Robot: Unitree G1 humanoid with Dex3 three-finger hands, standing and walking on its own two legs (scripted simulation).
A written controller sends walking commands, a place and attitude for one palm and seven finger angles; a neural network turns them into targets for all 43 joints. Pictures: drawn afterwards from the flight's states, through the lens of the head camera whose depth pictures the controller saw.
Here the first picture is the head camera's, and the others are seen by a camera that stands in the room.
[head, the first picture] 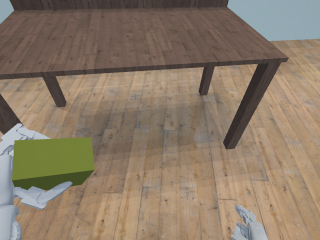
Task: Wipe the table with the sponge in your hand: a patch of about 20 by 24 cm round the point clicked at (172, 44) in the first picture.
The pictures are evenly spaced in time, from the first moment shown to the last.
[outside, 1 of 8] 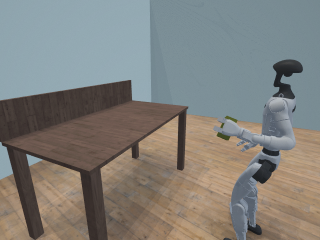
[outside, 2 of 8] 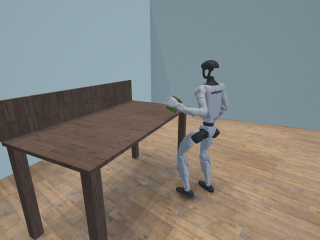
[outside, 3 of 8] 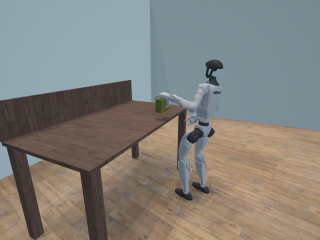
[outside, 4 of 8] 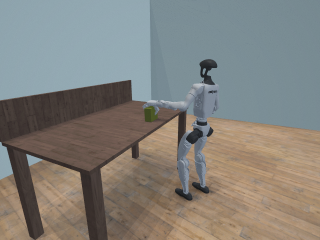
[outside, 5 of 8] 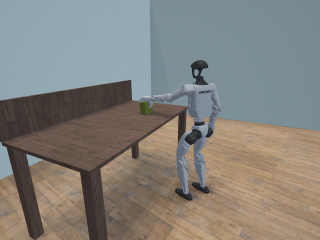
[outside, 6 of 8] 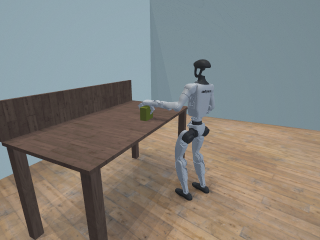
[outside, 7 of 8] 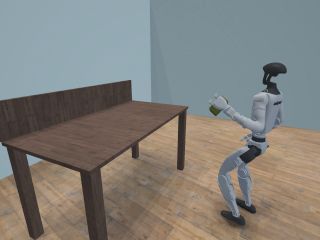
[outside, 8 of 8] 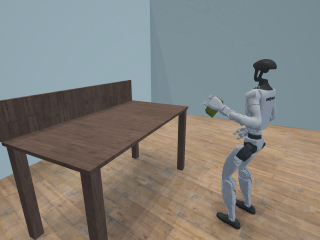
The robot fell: no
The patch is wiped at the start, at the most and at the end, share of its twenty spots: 0.00 1.00 1.00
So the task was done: yes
